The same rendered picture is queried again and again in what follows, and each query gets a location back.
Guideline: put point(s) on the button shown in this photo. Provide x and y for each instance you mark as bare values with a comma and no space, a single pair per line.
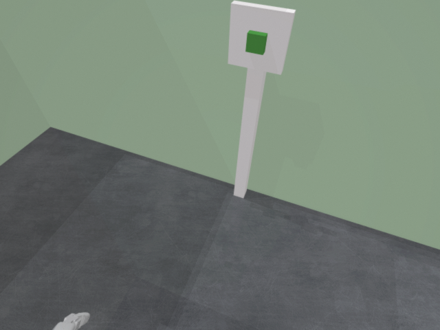
256,42

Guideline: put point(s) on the left robot hand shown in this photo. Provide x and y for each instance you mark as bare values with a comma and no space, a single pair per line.
73,321

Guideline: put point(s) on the panel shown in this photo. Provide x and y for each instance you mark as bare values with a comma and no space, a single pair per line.
277,23

